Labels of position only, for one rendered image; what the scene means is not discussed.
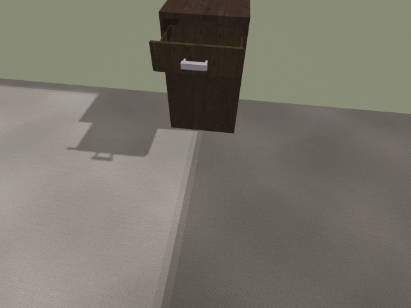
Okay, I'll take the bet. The drawer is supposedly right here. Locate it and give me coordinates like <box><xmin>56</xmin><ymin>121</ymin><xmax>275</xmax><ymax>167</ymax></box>
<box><xmin>149</xmin><ymin>25</ymin><xmax>243</xmax><ymax>78</ymax></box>

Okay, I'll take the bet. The cabinet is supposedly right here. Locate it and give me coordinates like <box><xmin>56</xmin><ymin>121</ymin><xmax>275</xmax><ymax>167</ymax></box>
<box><xmin>159</xmin><ymin>0</ymin><xmax>250</xmax><ymax>133</ymax></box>

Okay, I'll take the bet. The handle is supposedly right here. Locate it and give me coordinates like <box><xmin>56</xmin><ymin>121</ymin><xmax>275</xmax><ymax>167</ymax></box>
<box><xmin>180</xmin><ymin>58</ymin><xmax>208</xmax><ymax>71</ymax></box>

